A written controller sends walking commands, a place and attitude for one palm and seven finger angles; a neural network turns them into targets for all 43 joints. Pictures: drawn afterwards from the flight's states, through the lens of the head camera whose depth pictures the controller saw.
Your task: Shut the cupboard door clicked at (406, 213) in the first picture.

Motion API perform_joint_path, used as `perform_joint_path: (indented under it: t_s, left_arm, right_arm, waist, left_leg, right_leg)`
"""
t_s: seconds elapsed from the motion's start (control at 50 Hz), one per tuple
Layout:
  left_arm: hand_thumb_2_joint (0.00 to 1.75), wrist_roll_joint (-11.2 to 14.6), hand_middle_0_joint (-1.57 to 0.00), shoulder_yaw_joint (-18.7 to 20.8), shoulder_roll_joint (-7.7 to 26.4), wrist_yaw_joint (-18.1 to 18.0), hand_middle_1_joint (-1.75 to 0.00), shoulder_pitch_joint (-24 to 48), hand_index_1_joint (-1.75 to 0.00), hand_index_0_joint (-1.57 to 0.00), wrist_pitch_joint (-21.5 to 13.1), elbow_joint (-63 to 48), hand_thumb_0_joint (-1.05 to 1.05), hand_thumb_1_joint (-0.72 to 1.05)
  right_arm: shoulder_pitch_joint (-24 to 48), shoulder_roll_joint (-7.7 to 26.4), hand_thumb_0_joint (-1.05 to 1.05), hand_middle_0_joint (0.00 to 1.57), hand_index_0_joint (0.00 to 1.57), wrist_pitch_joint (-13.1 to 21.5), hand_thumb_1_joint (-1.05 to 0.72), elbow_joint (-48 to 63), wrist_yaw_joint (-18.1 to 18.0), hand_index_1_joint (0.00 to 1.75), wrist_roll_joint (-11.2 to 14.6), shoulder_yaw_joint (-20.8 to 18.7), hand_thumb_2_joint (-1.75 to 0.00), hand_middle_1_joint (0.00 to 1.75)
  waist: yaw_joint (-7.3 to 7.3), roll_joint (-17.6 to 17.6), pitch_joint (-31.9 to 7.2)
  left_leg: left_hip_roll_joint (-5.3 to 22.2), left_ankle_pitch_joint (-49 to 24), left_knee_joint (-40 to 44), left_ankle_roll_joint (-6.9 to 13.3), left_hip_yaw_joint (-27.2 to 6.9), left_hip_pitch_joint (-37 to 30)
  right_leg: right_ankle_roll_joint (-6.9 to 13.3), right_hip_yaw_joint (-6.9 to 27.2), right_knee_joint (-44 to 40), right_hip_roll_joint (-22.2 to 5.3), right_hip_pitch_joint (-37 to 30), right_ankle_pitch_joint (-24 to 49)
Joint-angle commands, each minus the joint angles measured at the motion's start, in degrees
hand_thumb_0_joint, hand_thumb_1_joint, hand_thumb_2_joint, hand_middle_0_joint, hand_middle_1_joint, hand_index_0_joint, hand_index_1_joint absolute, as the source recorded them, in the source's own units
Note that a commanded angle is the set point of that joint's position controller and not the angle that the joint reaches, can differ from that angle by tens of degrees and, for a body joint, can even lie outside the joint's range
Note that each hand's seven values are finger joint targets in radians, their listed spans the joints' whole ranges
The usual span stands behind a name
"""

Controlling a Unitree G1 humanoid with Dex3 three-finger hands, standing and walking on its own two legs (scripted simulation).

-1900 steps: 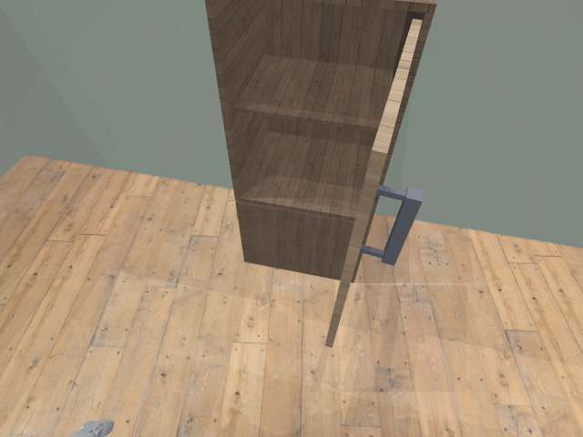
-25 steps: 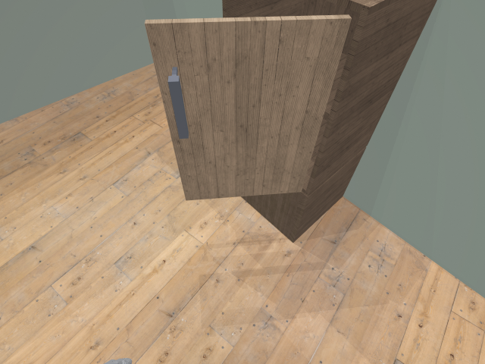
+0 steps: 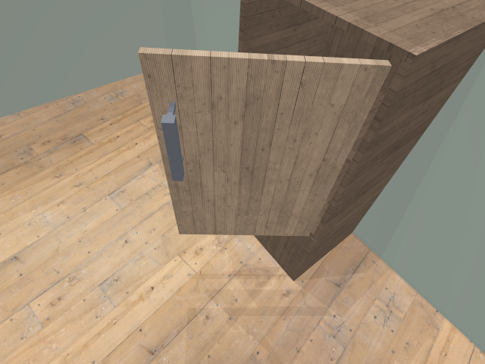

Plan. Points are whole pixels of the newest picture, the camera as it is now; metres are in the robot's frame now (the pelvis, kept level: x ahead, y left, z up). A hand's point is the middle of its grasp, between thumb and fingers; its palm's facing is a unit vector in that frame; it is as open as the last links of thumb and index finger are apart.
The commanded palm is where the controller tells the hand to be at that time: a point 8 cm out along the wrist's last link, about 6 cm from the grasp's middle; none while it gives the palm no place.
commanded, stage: come to a stop and stand still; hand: left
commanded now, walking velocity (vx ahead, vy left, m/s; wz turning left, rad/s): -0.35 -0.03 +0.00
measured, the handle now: (175, 143) +0.49 +0.17 +0.06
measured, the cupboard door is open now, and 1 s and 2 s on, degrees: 53 53 53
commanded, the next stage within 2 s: look again from close up in 1.02 s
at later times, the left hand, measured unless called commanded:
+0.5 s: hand out of the picture +0.09 +0.17 -0.17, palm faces +0.06 -0.97 -0.25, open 7.4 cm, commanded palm none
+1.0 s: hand out of the picture -0.01 +0.22 -0.17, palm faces +0.05 -0.97 -0.24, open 7.4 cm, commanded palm none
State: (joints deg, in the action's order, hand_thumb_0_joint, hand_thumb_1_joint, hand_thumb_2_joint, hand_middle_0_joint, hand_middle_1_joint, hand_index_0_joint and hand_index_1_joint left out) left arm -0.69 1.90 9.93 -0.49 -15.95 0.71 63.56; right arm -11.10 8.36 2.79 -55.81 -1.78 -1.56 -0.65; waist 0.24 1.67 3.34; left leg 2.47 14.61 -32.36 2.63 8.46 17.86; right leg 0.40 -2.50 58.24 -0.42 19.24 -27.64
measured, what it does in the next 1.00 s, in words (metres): steps on the spot: right foot, then left foot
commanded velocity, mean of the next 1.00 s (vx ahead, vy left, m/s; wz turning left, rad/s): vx -0.06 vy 0.05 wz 0.00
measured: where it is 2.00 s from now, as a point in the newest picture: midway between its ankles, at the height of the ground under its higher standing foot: outside the picture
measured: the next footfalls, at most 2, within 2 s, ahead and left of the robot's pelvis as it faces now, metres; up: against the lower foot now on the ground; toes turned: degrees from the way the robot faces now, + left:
right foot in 0.18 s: +0.12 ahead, -0.11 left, +0.00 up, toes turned +3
left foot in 0.54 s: +0.03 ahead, +0.09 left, +0.00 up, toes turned +6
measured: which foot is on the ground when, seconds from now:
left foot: down 0.00-0.20, up 0.22-0.52, down 0.54-1.00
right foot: up 0.00-0.16, down 0.18-1.00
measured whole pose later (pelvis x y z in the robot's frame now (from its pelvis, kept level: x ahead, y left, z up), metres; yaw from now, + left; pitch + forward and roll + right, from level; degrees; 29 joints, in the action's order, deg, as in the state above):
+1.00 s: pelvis -0.02 +0.03 +0.00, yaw +2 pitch -2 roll +0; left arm -1.4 -0.1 10.1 -1.8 -19.2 1.5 54.8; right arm -18.8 11.4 -1.1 -54.7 -0.1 -0.9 -1.2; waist 0.1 -0.8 0.6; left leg -3.6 15.2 -29.8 5.2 6.1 13.2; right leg -0.5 4.3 30.4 -2.4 18.0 -11.3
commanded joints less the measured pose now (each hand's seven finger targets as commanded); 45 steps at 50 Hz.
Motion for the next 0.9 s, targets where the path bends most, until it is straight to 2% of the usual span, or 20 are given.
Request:
perform_joint_path:
  t_s: [0.0, 0.06, 0.12, 0.14, 0.18, 0.2, 0.26, 0.36, 0.44, 0.46, 0.48, 0.5, 0.52, 0.54, 0.58, 0.64, 0.68, 0.72, 0.82, 0.88]
  left_arm:
    - [0.90, 0.04, -0.20, 0.58, 1.30, -0.43, -0.30, -1.94, -0.30, -0.20, 0.13, -4.10, 0.00, 0.90]
    - [0.90, -0.56, -0.20, 1.11, 3.07, -0.70, -0.30, -2.92, -0.30, -0.20, 0.83, -4.72, 0.00, 0.90]
    - [0.90, -1.07, -0.20, 2.19, 6.18, -0.80, -0.30, -3.78, -0.30, -0.20, 0.74, -6.05, 0.00, 0.90]
    - [0.90, -1.39, -0.20, 2.47, 8.11, -0.88, -0.30, -2.97, -0.30, -0.20, 0.55, -6.97, 0.00, 0.90]
    - [0.90, -1.47, -0.20, 3.00, 13.06, -0.87, -0.30, -1.03, -0.30, -0.20, -0.07, -8.19, 0.00, 0.90]
    - [0.90, -1.25, -0.20, 3.14, 12.91, -1.28, -0.30, -1.00, -0.30, -0.20, -0.34, -8.04, 0.00, 0.90]
    - [0.90, -1.08, -0.20, 3.17, 11.70, -2.05, -0.30, 1.65, -0.30, -0.20, -0.49, -8.85, 0.00, 0.90]
    - [0.90, -1.25, -0.20, 3.39, 12.22, -2.21, -0.30, 1.54, -0.30, -0.20, -0.41, -9.67, 0.00, 0.90]
    - [0.90, -1.39, -0.20, 3.50, 12.80, -1.87, -0.30, 3.44, -0.30, -0.20, -0.12, -9.72, 0.00, 0.90]
    - [0.90, -0.91, -0.20, 2.60, 13.60, -4.83, -0.30, 2.98, -0.30, -0.20, -1.47, -10.65, 0.00, 0.90]
    - [0.90, 0.23, -0.20, 1.87, 12.29, -4.65, -0.30, 3.26, -0.30, -0.20, -0.73, -12.21, 0.00, 0.90]
    - [0.90, 0.39, -0.20, 1.01, 8.66, -4.21, -0.30, 0.76, -0.30, -0.20, 0.43, -12.89, 0.00, 0.90]
    - [0.90, 0.01, -0.20, 0.97, 6.93, -3.85, -0.30, -0.02, -0.30, -0.20, 0.82, -13.57, 0.00, 0.90]
    - [0.90, -0.61, -0.20, 0.60, 6.42, -3.34, -0.30, 2.33, -0.30, -0.20, 1.40, -13.88, 0.00, 0.90]
    - [0.90, -0.53, -0.20, 0.32, 6.09, -2.68, -0.30, 3.25, -0.30, -0.20, 1.54, -13.81, 0.00, 0.90]
    - [0.90, -0.51, -0.20, 0.30, 6.30, -1.81, -0.30, -1.71, -0.30, -0.20, 0.61, -12.98, 0.00, 0.90]
    - [0.90, -0.74, -0.20, 0.02, 9.00, -1.65, -0.30, -0.55, -0.30, -0.20, -0.40, -13.87, 0.00, 0.90]
    - [0.90, -0.75, -0.20, 0.32, 10.10, -1.54, -0.30, 2.19, -0.30, -0.20, -0.28, -15.11, 0.00, 0.90]
    - [0.90, -0.85, -0.20, 0.20, 7.18, -1.68, -0.30, -1.69, -0.30, -0.20, -0.08, -15.01, 0.00, 0.90]
    - [0.90, -0.92, -0.20, -0.17, 6.41, -1.59, -0.30, -3.83, -0.30, -0.20, -0.48, -13.40, 0.00, 0.90]
  right_arm:
    - [-2.81, 9.44, 0.00, 0.20, 0.20, -0.90, -0.90, -0.48, -1.31, 0.30, 0.13, -1.42, -0.90, 0.30]
    - [-1.61, 11.15, 0.00, 0.20, 0.20, -2.39, -0.90, -0.93, -1.04, 0.30, 0.76, -2.83, -0.90, 0.30]
    - [1.02, 11.06, 0.00, 0.20, 0.20, -3.84, -0.90, 0.33, -0.43, 0.30, 0.77, -3.98, -0.90, 0.30]
    - [1.01, 10.06, 0.00, 0.20, 0.20, -4.29, -0.90, 0.88, -0.11, 0.30, 0.94, -4.19, -0.90, 0.30]
    - [-2.21, 6.07, 0.00, 0.20, 0.20, -5.63, -0.90, 1.42, 0.59, 0.30, 1.14, -4.00, -0.90, 0.30]
    - [-0.64, 6.30, 0.00, 0.20, 0.20, -6.22, -0.90, 1.62, 0.33, 0.30, 1.00, -3.96, -0.90, 0.30]
    - [-0.16, 7.95, 0.00, 0.20, 0.20, -5.67, -0.90, 1.55, 0.38, 0.30, 1.16, -3.72, -0.90, 0.30]
    - [1.33, 7.33, 0.00, 0.20, 0.20, -5.67, -0.90, 2.66, 1.15, 0.30, 1.12, -3.04, -0.90, 0.30]
    - [-2.27, 6.61, 0.00, 0.20, 0.20, -5.08, -0.90, 1.94, 1.31, 0.30, 1.27, -2.66, -0.90, 0.30]
    - [-4.96, 9.45, 0.00, 0.20, 0.20, -2.80, -0.90, 5.64, 1.12, 0.30, 1.92, -3.52, -0.90, 0.30]
    - [-3.65, 9.37, 0.00, 0.20, 0.20, -2.47, -0.90, 6.29, 1.16, 0.30, 1.80, -3.13, -0.90, 0.30]
    - [-4.35, 11.35, 0.00, 0.20, 0.20, -2.24, -0.90, 7.70, 0.82, 0.30, 0.71, -3.46, -0.90, 0.30]
    - [-2.99, 12.80, 0.00, 0.20, 0.20, -3.17, -0.90, 9.00, 0.79, 0.30, -0.09, -3.61, -0.90, 0.30]
    - [-2.36, 11.83, 0.00, 0.20, 0.20, -3.38, -0.90, 9.94, 0.71, 0.30, -0.08, -3.56, -0.90, 0.30]
    - [-0.40, 11.04, 0.00, 0.20, 0.20, -3.42, -0.90, 10.42, 0.47, 0.30, -0.08, -2.95, -0.90, 0.30]
    - [1.83, 10.42, 0.00, 0.20, 0.20, -3.37, -0.90, 11.36, 0.77, 0.30, 0.39, -2.65, -0.90, 0.30]
    - [-1.56, 8.55, 0.00, 0.20, 0.20, -3.47, -0.90, 10.83, 0.97, 0.30, 0.82, -2.38, -0.90, 0.30]
    - [-5.00, 9.24, 0.00, 0.20, 0.20, -3.85, -0.90, 9.43, 1.28, 0.30, 0.48, -2.77, -0.90, 0.30]
    - [-4.73, 10.00, 0.00, 0.20, 0.20, -2.31, -0.90, 8.47, 1.30, 0.30, 0.21, -2.77, -0.90, 0.30]
    - [-4.20, 9.49, 0.00, 0.20, 0.20, -1.80, -0.90, 7.40, 1.17, 0.30, 0.48, -2.42, -0.90, 0.30]
  waist:
    - [-0.60, -8.22, -5.73]
    - [-0.89, -8.88, -6.64]
    - [-2.28, -7.05, -4.20]
    - [-2.13, -2.58, -3.59]
    - [-1.23, 9.53, -3.57]
    - [-2.55, 10.36, -4.76]
    - [-1.88, 9.03, -8.28]
    - [-2.91, 10.12, -9.07]
    - [-1.11, 10.03, -8.22]
    - [2.78, -0.10, -18.28]
    - [1.56, -8.43, -15.14]
    - [0.29, -19.44, -14.23]
    - [-1.00, -18.08, -11.82]
    - [0.06, -14.28, -6.12]
    - [-0.63, -11.68, 0.48]
    - [-2.69, -4.19, 0.22]
    - [-0.07, -0.27, 0.22]
    - [1.93, 6.92, 1.20]
    - [0.06, -1.81, 0.21]
    - [-0.88, -3.24, -0.47]
  left_leg:
    - [14.85, -42.32, 11.47, 6.04, -9.15, -8.02]
    - [13.85, -34.44, 9.64, 5.33, -8.31, -7.70]
    - [10.08, -21.04, 4.96, 1.46, -6.83, -2.11]
    - [6.02, -11.84, 0.90, -0.70, -4.99, -0.20]
    - [-3.62, 16.16, -16.73, -4.23, -1.92, 1.96]
    - [-2.93, 21.82, -24.97, -3.77, -7.08, 4.05]
    - [-2.32, 17.31, -33.70, -4.97, -10.54, 11.21]
    - [-2.58, 14.29, -22.43, -5.97, -8.61, 7.76]
    - [-2.54, 8.35, -3.97, -5.40, -6.26, -0.46]
    - [-2.48, 3.98, 5.73, -5.91, -3.82, -3.65]
    - [-0.39, -7.98, 10.27, -4.97, -4.28, -6.16]
    - [8.39, -29.71, 7.92, -1.77, -13.53, -7.76]
    - [13.21, -38.42, 5.56, 2.69, -16.46, -9.08]
    - [11.04, -37.71, 6.82, 3.61, -14.86, -7.70]
    - [10.31, -31.61, 8.17, 4.86, -14.68, 1.29]
    - [6.15, -6.79, 6.91, 2.49, -12.84, 3.58]
    - [0.50, 9.35, 6.52, -0.19, -10.74, 1.30]
    - [-0.55, 12.15, 5.84, -0.31, -10.27, -1.81]
    - [4.63, 16.10, 15.97, 1.36, -16.36, 3.24]
    - [4.39, 14.83, 17.17, 1.38, -16.08, 3.42]
  right_leg:
    - [-2.00, 1.48, -13.40, -3.16, -0.77, 4.43]
    - [-1.90, -1.11, -20.68, -1.71, -3.99, 11.43]
    - [-0.42, 1.52, -26.44, -3.22, -7.29, 26.83]
    - [1.48, 6.44, -28.42, -6.97, -6.36, 34.40]
    - [9.73, 19.27, -39.02, -21.14, -3.89, 44.19]
    - [12.49, 21.11, -39.10, -23.01, -4.87, 49.59]
    - [12.41, 15.06, -33.44, -20.09, -14.97, 60.83]
    - [10.86, 11.95, -34.68, -18.45, -15.51, 54.53]
    - [8.64, 11.03, -34.30, -16.47, -11.09, 42.25]
    - [6.02, 13.64, -22.60, -16.28, -20.51, 66.31]
    - [3.61, 5.26, -18.71, -12.05, -17.47, 53.54]
    - [0.62, 2.34, -15.77, -8.03, -8.36, 27.31]
    - [0.26, 0.61, -17.32, -4.78, -1.35, 4.17]
    - [0.00, -1.29, -14.72, -1.52, 2.23, 0.28]
    - [0.30, 1.34, -11.35, -1.06, 1.05, 1.77]
    - [0.91, 3.11, -24.19, -1.51, -4.16, 12.83]
    - [4.02, 12.03, -32.27, -6.34, -0.16, 11.76]
    - [4.10, 13.25, -34.52, -6.03, 6.55, -2.30]
    - [1.50, 6.62, -28.21, -1.38, -0.35, 8.66]
    - [1.67, 6.68, -29.07, -1.55, -3.50, 12.60]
